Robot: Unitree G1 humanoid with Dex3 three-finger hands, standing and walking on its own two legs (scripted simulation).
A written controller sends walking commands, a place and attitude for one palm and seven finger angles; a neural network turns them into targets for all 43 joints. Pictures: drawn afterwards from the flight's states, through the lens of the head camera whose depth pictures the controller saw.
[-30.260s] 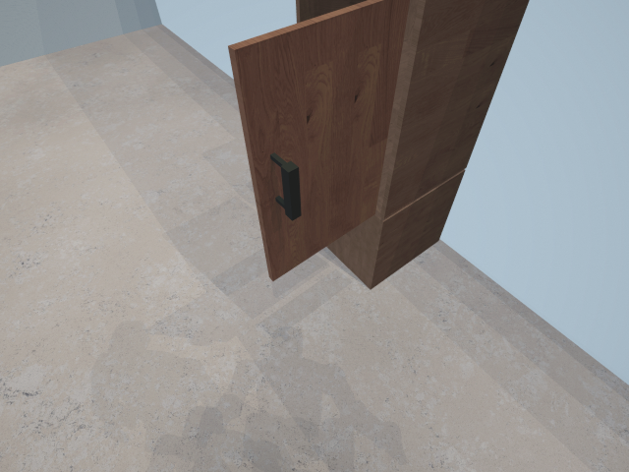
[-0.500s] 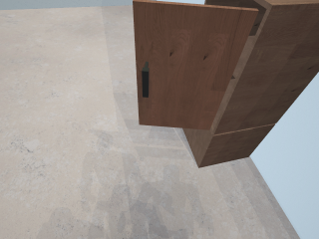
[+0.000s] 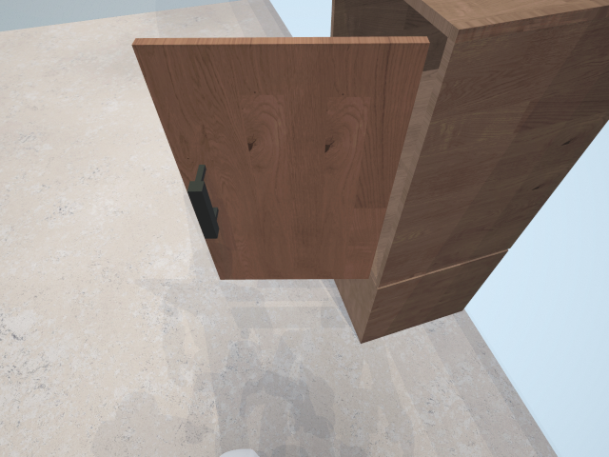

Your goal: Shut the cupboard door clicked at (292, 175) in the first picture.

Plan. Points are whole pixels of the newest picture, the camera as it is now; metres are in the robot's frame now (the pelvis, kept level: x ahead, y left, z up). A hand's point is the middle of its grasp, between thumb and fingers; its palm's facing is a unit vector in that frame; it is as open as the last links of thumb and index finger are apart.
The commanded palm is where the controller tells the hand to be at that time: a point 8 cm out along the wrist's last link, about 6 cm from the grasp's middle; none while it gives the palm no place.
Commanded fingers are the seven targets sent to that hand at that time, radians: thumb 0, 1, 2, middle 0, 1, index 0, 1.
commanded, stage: come to a stop and stand still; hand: left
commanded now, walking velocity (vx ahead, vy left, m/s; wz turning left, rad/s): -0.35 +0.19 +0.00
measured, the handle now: (206, 202) +0.52 +0.19 -0.02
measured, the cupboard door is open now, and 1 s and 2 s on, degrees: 73 73 73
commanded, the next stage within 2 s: look again from close up in 1.26 s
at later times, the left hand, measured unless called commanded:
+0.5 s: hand out of the picture +0.07 +0.17 -0.17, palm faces +0.04 -0.96 -0.29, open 7.4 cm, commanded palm none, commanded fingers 0.00 0.90 0.90 -0.20 -0.30 -0.20 -0.30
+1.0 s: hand out of the picture +0.07 +0.20 -0.17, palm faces -0.03 -0.97 -0.24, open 7.4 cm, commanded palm none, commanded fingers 0.00 0.90 0.90 -0.20 -0.30 -0.20 -0.30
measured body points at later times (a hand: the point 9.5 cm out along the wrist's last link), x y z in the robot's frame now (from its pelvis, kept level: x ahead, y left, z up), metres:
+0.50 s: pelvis +0.04 -0.03 -0.01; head +0.08 -0.05 +0.44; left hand +0.07 +0.22 -0.14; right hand +0.15 -0.27 -0.16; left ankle +0.04 +0.09 -0.71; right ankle +0.01 -0.13 -0.74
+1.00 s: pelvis +0.01 +0.01 +0.00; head +0.02 +0.01 +0.45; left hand +0.07 +0.25 -0.15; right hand +0.04 -0.22 -0.15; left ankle +0.00 +0.10 -0.74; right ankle +0.01 -0.13 -0.74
